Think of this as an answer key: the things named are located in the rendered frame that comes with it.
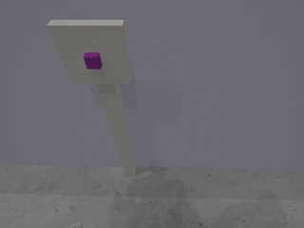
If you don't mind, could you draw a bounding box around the button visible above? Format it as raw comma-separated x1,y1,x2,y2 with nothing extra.
84,52,103,69

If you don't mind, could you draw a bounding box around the panel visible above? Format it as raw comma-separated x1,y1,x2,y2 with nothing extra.
47,20,136,177

